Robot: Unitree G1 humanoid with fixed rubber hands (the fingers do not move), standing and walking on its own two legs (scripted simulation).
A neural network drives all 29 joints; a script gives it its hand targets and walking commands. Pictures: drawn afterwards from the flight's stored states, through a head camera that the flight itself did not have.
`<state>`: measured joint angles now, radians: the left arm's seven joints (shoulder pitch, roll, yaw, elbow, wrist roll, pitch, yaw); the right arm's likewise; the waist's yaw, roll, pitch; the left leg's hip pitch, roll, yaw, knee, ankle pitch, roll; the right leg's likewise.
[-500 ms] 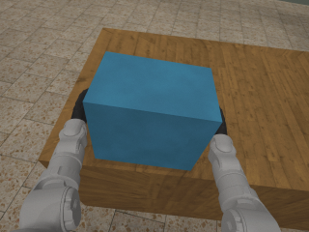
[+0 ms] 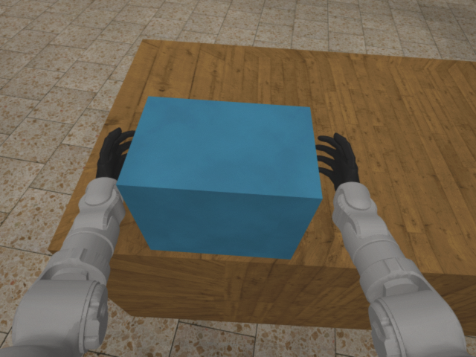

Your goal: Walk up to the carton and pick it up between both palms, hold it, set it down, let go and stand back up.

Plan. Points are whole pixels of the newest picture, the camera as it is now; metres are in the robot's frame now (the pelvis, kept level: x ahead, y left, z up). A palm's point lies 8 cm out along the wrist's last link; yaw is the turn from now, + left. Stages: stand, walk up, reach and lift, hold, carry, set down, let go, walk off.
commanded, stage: set down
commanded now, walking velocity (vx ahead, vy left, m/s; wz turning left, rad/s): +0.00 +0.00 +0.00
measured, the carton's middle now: (224, 183) +0.42 +0.07 +0.01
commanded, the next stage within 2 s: none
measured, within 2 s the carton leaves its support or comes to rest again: neither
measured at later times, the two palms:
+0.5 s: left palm (86, 141) +0.43 +0.31 +0.09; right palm (353, 160) +0.46 -0.15 +0.08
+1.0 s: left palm (64, 158) +0.36 +0.30 +0.12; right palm (356, 153) +0.41 -0.12 +0.15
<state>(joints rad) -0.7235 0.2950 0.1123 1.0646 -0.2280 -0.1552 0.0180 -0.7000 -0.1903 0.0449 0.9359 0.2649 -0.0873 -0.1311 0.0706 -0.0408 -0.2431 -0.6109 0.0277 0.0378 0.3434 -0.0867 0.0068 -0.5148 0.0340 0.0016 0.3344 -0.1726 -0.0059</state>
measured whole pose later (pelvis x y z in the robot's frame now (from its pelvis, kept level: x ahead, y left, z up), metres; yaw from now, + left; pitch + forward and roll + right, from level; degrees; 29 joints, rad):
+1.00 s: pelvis -0.10 +0.00 -0.01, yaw +1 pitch -4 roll -2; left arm -1.06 0.63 0.09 0.25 -0.40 0.64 0.09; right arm -1.02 -0.47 -0.05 0.32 0.43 0.47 -0.09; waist 0.10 -0.10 0.52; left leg -0.37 0.05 0.01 0.52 -0.09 0.00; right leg -0.27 0.06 -0.03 0.51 -0.18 -0.01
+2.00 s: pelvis -0.02 +0.02 +0.00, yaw -1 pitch +2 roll +0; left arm 0.25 0.32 -0.01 0.49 -0.15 -0.09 0.04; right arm 0.23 -0.17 -0.06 0.67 0.16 -0.20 0.15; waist 0.07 -0.12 0.11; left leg -0.32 -0.01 0.08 0.44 -0.17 0.02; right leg -0.24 -0.01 0.04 0.45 -0.25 0.02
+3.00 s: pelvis -0.06 +0.04 -0.04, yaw -4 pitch +29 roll -3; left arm 0.15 0.43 0.11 -0.22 -0.33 0.16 0.14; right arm -0.09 -0.31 0.01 0.25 0.28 -0.22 0.09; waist -0.01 -0.09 0.03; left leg -1.03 0.04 0.10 0.64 -0.13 0.06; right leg -0.95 0.04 0.06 0.63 -0.20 0.04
